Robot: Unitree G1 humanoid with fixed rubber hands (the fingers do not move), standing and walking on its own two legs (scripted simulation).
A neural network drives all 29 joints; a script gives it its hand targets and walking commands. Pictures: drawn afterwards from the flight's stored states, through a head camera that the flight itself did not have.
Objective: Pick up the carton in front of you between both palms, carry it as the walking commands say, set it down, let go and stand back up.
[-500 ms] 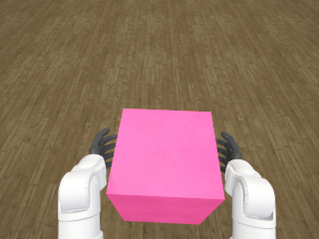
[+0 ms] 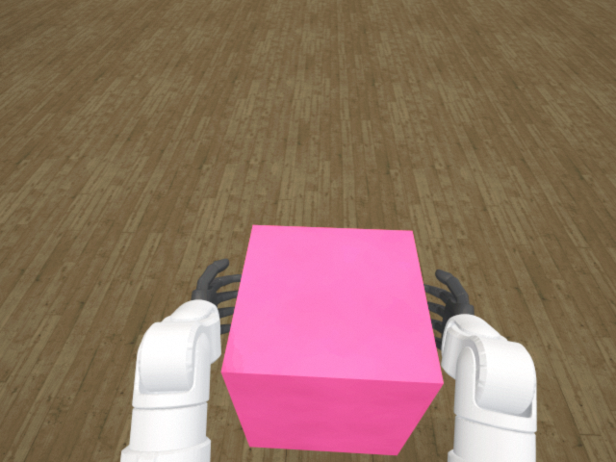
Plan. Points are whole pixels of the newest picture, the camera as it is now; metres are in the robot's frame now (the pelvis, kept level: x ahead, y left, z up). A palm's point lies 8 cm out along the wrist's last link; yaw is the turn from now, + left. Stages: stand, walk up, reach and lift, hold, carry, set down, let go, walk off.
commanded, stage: carry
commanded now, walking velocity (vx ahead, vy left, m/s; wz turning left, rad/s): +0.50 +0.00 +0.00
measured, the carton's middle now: (327, 343) +0.28 +0.00 +0.00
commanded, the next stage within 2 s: none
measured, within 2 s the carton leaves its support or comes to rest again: neither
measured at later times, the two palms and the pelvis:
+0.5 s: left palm (224, 161) +0.54 +0.18 +0.10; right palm (405, 172) +0.53 -0.12 +0.10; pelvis +0.27 +0.04 +0.02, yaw -2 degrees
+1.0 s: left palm (239, 144) +0.58 +0.16 +0.10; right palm (413, 155) +0.58 -0.14 +0.10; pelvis +0.32 +0.02 +0.01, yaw -1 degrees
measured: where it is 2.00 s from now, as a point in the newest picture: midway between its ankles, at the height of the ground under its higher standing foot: (309, 456)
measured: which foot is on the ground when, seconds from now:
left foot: up 0.00-0.28, down 0.30-1.00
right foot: down 0.00-0.32, up 0.34-0.52, down 0.54-1.00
